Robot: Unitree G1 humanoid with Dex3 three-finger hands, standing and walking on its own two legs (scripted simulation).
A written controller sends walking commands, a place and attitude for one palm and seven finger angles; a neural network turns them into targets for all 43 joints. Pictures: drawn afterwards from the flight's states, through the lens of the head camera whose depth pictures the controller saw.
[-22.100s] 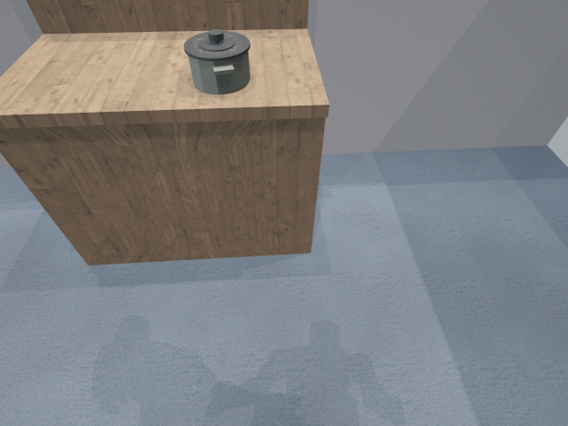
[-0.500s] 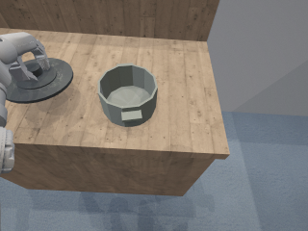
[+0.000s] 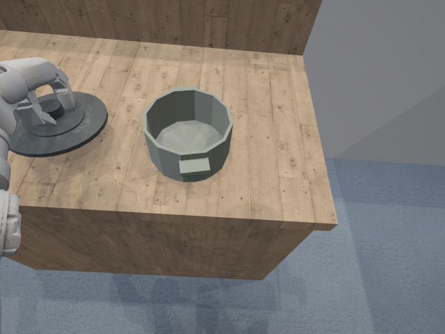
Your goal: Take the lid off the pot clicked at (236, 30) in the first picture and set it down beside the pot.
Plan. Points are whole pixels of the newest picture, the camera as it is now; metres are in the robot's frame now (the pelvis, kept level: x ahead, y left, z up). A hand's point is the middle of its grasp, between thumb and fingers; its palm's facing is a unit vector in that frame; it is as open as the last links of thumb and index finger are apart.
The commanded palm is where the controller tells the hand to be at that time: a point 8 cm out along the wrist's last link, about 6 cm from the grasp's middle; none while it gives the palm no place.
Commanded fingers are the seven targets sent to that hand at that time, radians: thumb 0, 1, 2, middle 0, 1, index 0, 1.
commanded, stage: lower the lid onto the table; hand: left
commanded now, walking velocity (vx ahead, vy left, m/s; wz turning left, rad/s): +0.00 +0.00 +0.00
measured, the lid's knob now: (50, 109) +0.49 +0.30 +0.09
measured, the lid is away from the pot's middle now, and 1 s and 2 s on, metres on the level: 0.25 0.24 0.24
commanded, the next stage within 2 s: open the fingers wide in 0.94 s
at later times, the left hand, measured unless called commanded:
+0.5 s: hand (46, 123) +0.46 +0.30 +0.09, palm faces -0.48 -0.13 -0.87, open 7.0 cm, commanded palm +0.49 +0.29 +0.15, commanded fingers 0.00 0.77 0.84 -1.00 -1.07 -0.90 -1.05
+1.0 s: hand (56, 137) +0.45 +0.29 +0.06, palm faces -0.51 -0.11 -0.85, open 7.0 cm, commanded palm +0.50 +0.28 +0.12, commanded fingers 0.00 0.77 0.84 -1.00 -1.07 -0.90 -1.05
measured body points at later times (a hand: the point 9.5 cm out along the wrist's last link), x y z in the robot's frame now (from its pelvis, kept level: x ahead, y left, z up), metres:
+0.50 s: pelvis +0.00 +0.01 +0.00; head +0.08 +0.03 +0.44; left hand +0.48 +0.30 +0.14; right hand +0.02 -0.27 -0.12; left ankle -0.02 +0.03 -0.73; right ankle -0.02 -0.16 -0.73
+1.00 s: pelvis -0.01 +0.00 -0.01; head +0.08 +0.03 +0.43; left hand +0.48 +0.29 +0.11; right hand +0.00 -0.28 -0.12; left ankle -0.02 +0.03 -0.73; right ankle -0.02 -0.16 -0.73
